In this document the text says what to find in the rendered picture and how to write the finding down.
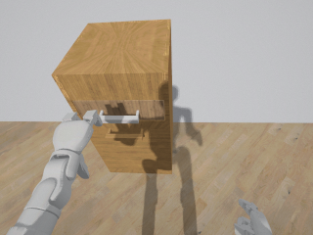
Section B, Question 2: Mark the drawer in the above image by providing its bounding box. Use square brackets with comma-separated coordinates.
[72, 100, 165, 120]

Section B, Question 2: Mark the left robot hand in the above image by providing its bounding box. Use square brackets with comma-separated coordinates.
[53, 110, 103, 179]

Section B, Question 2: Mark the right robot hand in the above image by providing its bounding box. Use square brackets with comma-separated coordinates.
[234, 199, 273, 235]

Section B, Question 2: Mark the robot left forearm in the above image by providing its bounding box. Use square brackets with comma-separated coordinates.
[6, 149, 81, 235]

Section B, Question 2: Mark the handle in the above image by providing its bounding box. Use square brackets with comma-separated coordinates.
[105, 133, 144, 141]
[99, 110, 140, 123]

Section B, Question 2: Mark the cabinet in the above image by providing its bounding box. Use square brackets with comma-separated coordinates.
[51, 19, 173, 174]

